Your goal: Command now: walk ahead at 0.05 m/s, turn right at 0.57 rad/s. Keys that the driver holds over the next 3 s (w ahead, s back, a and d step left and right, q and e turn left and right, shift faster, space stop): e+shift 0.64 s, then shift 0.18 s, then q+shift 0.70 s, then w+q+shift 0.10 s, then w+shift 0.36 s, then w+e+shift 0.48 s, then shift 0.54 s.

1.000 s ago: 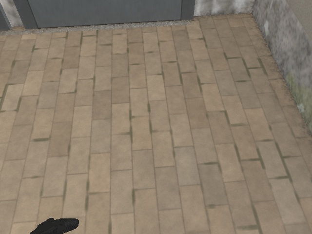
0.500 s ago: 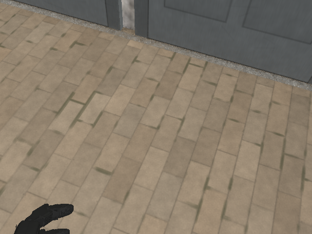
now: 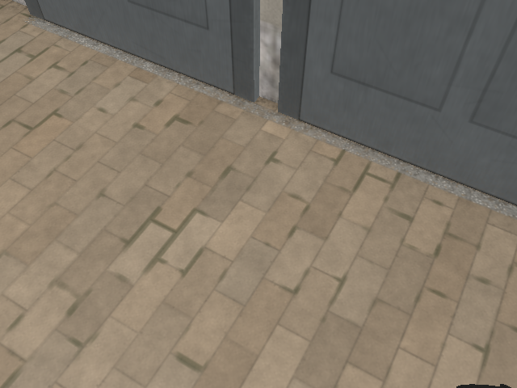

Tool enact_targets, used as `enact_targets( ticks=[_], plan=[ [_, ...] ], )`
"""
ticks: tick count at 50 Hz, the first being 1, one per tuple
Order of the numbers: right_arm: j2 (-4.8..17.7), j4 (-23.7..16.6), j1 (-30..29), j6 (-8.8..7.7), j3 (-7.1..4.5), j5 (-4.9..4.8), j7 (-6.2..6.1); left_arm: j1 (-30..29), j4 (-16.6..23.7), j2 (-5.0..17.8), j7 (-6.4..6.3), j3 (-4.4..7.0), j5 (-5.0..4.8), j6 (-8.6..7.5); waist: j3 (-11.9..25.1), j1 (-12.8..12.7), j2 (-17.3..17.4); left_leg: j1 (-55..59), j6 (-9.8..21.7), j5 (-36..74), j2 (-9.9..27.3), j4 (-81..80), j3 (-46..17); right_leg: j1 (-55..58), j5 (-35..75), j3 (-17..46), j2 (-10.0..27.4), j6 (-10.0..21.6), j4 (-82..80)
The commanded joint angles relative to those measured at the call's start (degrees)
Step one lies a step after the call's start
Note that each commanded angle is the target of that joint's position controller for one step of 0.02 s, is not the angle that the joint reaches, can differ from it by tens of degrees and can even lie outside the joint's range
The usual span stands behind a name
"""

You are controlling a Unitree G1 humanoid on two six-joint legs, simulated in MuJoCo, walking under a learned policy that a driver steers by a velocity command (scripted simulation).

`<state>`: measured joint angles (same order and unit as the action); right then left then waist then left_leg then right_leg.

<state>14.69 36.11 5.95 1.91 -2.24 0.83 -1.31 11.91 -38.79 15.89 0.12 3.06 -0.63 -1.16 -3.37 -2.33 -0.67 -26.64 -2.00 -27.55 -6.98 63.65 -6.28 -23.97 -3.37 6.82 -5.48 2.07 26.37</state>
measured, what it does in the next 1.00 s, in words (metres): steps on the spot, turning right: left foot, then right foot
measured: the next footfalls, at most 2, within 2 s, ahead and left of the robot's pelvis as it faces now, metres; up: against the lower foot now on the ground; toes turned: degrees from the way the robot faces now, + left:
left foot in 0.18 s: +0.11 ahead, +0.13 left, +0.00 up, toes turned -20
right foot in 0.66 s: +0.00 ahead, -0.12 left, +0.00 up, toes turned -42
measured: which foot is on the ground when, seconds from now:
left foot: up 0.00-0.16, down 0.18-0.66, up 0.68-1.00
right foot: down 0.00-0.18, up 0.20-0.64, down 0.66-1.00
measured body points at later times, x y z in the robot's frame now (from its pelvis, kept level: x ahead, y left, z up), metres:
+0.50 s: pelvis +0.03 +0.04 +0.01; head +0.08 +0.03 +0.46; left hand +0.31 +0.21 -0.08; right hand +0.05 -0.27 -0.08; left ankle +0.07 +0.14 -0.73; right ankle -0.03 -0.11 -0.66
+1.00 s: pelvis +0.03 -0.02 +0.01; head +0.04 -0.04 +0.46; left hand +0.34 +0.03 -0.08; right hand -0.07 -0.30 -0.11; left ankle +0.13 +0.08 -0.70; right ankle -0.03 -0.09 -0.73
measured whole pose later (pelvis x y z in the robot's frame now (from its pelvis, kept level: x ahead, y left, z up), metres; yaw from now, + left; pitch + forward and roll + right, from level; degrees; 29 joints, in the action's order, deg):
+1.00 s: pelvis +0.03 -0.02 +0.01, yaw -41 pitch +1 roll -1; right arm 16.3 42.4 11.9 2.2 -3.0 -0.8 -0.5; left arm 5.1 -37.7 13.0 -0.8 1.4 1.5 0.8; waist -1.4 1.4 1.7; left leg -24.5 -3.8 -20.4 4.1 46.3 0.1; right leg -14.3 -14.5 -1.9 -2.2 2.9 27.7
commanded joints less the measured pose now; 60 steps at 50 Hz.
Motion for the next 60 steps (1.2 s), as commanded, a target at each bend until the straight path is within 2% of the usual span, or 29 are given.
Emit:
enact_targets(
  ticks=[1, 7, 9, 10, 11, 12, 13, 15, 18, 23, 27, 30, 32, 33, 34, 35, 36, 37, 38, 39, 41, 45, 47, 50, 54, 57, 58, 59, 60],
  plan=[
    [3.52, -2.74, 1.94, -0.35, -1.72, -0.52, -0.17, -4.36, 6.44, 9.52, -1.17, 3.27, -0.11, 1.51, 7.48, 3.03, -6.27, 0.69, -0.66, 1.86, 0.29, -13.20, 1.12, 6.76, -13.07, 20.10, 9.30, 7.14, -11.99],
    [5.32, -0.16, 3.45, -2.36, -2.86, -1.58, 0.44, -2.31, 6.80, 11.20, -2.26, 5.19, -1.06, 3.16, 10.75, 2.45, -10.75, 10.19, 1.14, 9.48, -0.04, -32.99, -0.90, 8.43, -18.86, 25.95, 9.35, 5.99, -11.57],
    [7.37, 1.59, 7.25, -2.75, -3.90, -1.45, 0.37, -2.58, 7.14, 9.85, -2.44, 4.94, -1.50, 3.51, 11.28, 4.30, -9.30, 20.72, 3.60, 15.29, 4.50, -42.90, -1.85, 2.41, -24.24, 24.05, 5.92, 2.51, -8.28],
    [11.66, 1.71, 8.51, -2.58, -4.86, 0.27, 0.15, -2.84, 8.26, 7.57, -2.41, 4.32, -1.53, 3.59, 12.00, 3.84, 0.60, 26.55, 9.50, 10.09, 15.45, -46.23, -13.40, -7.11, -30.42, 17.26, 0.99, -0.31, 1.66],
    [12.49, 0.29, 3.40, -2.51, -4.81, 2.41, 0.07, -0.97, 8.35, 7.38, -1.86, 4.43, -1.89, 3.00, 9.94, 1.43, 14.53, 22.00, 15.08, 15.13, 26.02, -49.77, -24.02, -12.17, -29.82, 5.61, -4.16, -2.63, 19.66],
    [9.00, -1.68, -1.18, -3.02, -3.81, 3.22, -0.26, 0.63, 7.23, 11.32, -1.43, 5.62, -1.04, 2.49, 7.88, -0.02, 12.35, 18.38, 16.26, 21.85, 27.73, -49.00, -22.42, -13.16, -27.27, 4.74, 0.30, -4.50, 30.53],
    [6.29, -2.66, -4.16, -3.13, -3.08, 2.13, -0.87, 2.34, 5.53, 12.18, -1.30, 5.99, -0.85, 2.81, 7.16, -1.08, 7.95, 17.37, 13.97, 25.00, 24.48, -47.14, -15.53, -12.28, -23.78, 3.26, 1.41, -5.14, 35.26],
    [5.50, -2.62, -4.40, -3.05, -2.57, 0.24, -1.63, 4.35, 4.16, 9.29, -1.42, 5.17, -0.39, 3.80, 6.18, -0.51, 5.30, 19.13, 11.98, 29.72, 20.71, -45.03, -8.20, -14.64, -19.04, 1.53, 2.74, -6.59, 43.49],
    [6.89, -1.65, 0.18, -2.33, -2.68, 0.57, -2.16, -0.85, 7.14, 6.99, -0.71, 3.69, -1.33, 3.98, 4.56, 2.89, 6.73, 23.06, 13.66, 36.65, 19.92, -45.27, -1.80, -18.97, -15.77, -3.50, 6.39, -8.96, 42.31],
    [10.80, -0.31, 4.13, -1.34, -4.14, 0.60, -1.66, -5.30, 10.60, 5.75, 0.28, 2.53, -1.03, 4.03, 6.23, 5.71, 8.55, 28.25, 15.54, 41.58, 23.53, -45.14, 2.71, -16.41, -16.50, -6.16, 10.09, -10.11, 32.07],
    [12.50, -0.16, 1.94, -1.60, -5.09, -0.26, -0.38, -5.62, 11.07, 5.76, 0.94, 2.57, -0.83, 4.90, 6.61, 4.79, 9.64, 24.47, 14.08, 42.00, 24.61, -44.34, 9.10, -7.46, -15.57, -9.87, 9.95, -7.80, 22.83],
    [12.94, 0.64, 1.79, -2.42, -5.73, -1.80, 0.79, -6.00, 11.48, 6.53, 1.61, 3.30, -1.06, 6.22, 7.24, 4.01, 10.70, 24.49, 11.61, 42.09, 26.32, -40.98, 11.73, -1.59, -15.88, -11.70, 8.99, -4.78, 14.52],
    [12.06, 1.27, 0.89, -2.60, -5.79, -2.97, 1.09, -2.45, 10.27, 7.16, 1.86, 4.29, -1.10, 6.65, 8.36, 1.10, 9.48, 22.01, 7.71, 40.07, 25.52, -33.98, 15.16, 6.83, -10.11, -12.83, 7.03, -1.51, 3.81],
    [10.00, 2.79, 4.06, -2.86, -5.25, -2.82, 1.41, 2.25, 8.63, 9.68, 0.99, 5.52, -0.62, 6.45, 10.02, -0.59, 4.03, 14.90, 3.97, 36.22, 21.95, -25.11, 17.89, 18.00, -1.05, -9.75, 5.73, 1.41, -2.61],
    [7.00, 0.45, 3.90, -3.15, -4.06, -0.08, 1.60, 6.57, 8.78, 17.54, -0.20, 7.51, -0.46, 5.84, 11.08, -0.82, -13.07, -5.28, -1.27, 2.70, 15.36, -6.58, 20.38, 33.01, 28.48, 9.57, 19.09, 7.48, -2.39],
    [6.12, -2.13, 1.82, -3.33, -3.32, 1.44, 1.18, 2.35, 10.97, 19.36, -0.18, 6.85, 1.62, 4.13, 16.97, 0.16, -18.47, -16.22, -3.94, -12.95, 9.55, 6.13, 10.71, 32.49, 33.96, 23.92, 30.08, 20.00, -1.74],
    [9.73, -1.76, -2.42, -3.07, -4.16, 0.15, 0.74, 2.67, 10.59, 14.73, 0.46, 5.69, 1.85, 2.81, 17.77, -3.57, -9.91, -15.76, -3.28, -10.40, 10.48, 10.11, 4.99, 29.62, 28.85, 18.76, 28.04, 19.78, -3.89],
    [9.71, -1.82, -3.27, -2.79, -4.14, -1.06, 0.26, 0.73, 9.34, 12.74, 0.15, 4.77, 1.32, 2.00, 13.81, -1.61, -8.24, -15.64, -2.05, -5.61, 11.38, 8.88, 4.22, 26.00, 23.57, 13.40, 24.57, 16.14, -4.01],
    [9.44, -0.55, -1.82, -2.41, -4.15, -0.75, -0.44, -2.38, 9.16, 10.71, -0.33, 4.16, 0.23, 1.87, 11.88, 0.29, -4.92, -14.98, -1.85, -1.23, 12.30, 5.56, 3.67, 23.37, 19.12, 10.01, 21.32, 12.84, -3.93],
    [10.08, -0.09, -0.56, -1.98, -4.31, -0.20, -0.84, -5.07, 9.37, 9.68, -0.75, 3.53, -0.31, 2.03, 10.81, 1.71, -5.69, -12.71, -2.15, 2.17, 12.00, 3.77, 3.94, 20.04, 19.54, 8.01, 20.07, 11.67, -4.10],
    [9.53, 1.25, 2.63, -1.64, -4.15, -0.15, -0.63, -6.64, 9.26, 9.60, -1.28, 2.96, 0.69, 2.00, 11.64, 3.31, -6.08, -7.09, -2.85, 6.31, 10.33, 2.97, 4.88, 16.14, 22.11, 5.70, 18.48, 11.83, -4.80],
    [4.34, 3.70, 5.38, -1.06, -1.60, -0.87, 0.29, -8.00, 6.19, 3.24, -1.45, 0.34, 1.88, 1.03, 11.95, 3.32, -6.23, 3.72, -2.87, 11.20, 12.40, -14.30, 5.09, 13.66, 15.85, -1.55, 16.50, 9.90, -5.70],
    [6.10, 2.51, 3.37, -0.69, -1.69, -1.36, 0.69, -6.38, 4.23, 5.86, -1.15, 0.99, 2.62, 0.87, 9.02, 1.51, -8.11, 6.42, -2.26, 10.08, 11.81, -17.79, 6.16, 11.44, 9.19, -1.12, 17.92, 10.80, -7.10],
    [10.10, 0.19, 1.79, -0.29, -2.80, -2.17, 0.82, -5.48, 3.03, 10.48, -1.45, 2.57, 1.90, 1.80, 4.17, 0.18, -7.82, 1.21, -0.99, 4.05, 11.04, -16.45, 7.25, 12.50, 3.32, 2.67, 21.97, 12.44, -7.65],
    [7.59, -0.53, 3.92, -0.05, -2.56, -2.26, 1.61, -6.38, 2.52, 9.57, -2.19, 2.85, 0.94, 2.39, 4.75, 1.05, -6.12, 0.14, 0.51, 1.39, 11.34, -17.98, 8.46, 17.23, 12.45, 2.23, 24.74, 11.77, -4.42],
    [6.76, 0.27, 8.44, -0.06, -2.96, -2.45, 2.33, -8.55, 2.46, 9.04, -2.66, 3.25, -0.15, 2.93, 6.77, 3.96, -5.20, 7.98, 3.17, 11.57, 8.73, -31.12, 11.31, 16.36, 12.52, -3.83, 22.27, 7.02, 2.29],
    [8.94, 0.42, 10.14, -0.18, -3.84, -2.03, 1.90, -6.36, 1.66, 7.74, -2.60, 3.26, -0.20, 2.87, 6.94, 4.04, -0.46, 13.00, 5.70, 22.62, 9.34, -37.73, 6.45, 12.58, 4.29, -7.95, 18.53, 2.60, 9.51],
    [17.23, -0.57, 11.95, -0.61, -6.12, -1.73, 0.80, -7.49, 3.99, 4.80, -2.38, 2.59, 2.04, 2.53, 7.46, 2.69, 16.67, 22.69, 12.83, 47.69, 22.30, -40.43, -14.45, -2.93, -14.55, -14.78, 9.81, -4.13, 26.94],
    [17.53, -1.67, 13.71, -1.48, -5.88, 0.00, 1.28, -15.02, 7.03, 4.30, -2.36, 2.12, 2.40, 1.93, 8.60, 6.56, 19.65, 25.93, 23.53, 54.74, 28.68, -43.64, -27.52, -15.12, -36.34, -7.10, 0.90, -6.10, 38.58]
  ],
)
Over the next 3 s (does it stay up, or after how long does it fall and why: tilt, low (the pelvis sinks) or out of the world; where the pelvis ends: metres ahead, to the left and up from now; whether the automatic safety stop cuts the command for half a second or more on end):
stays up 0.83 -0.02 0.00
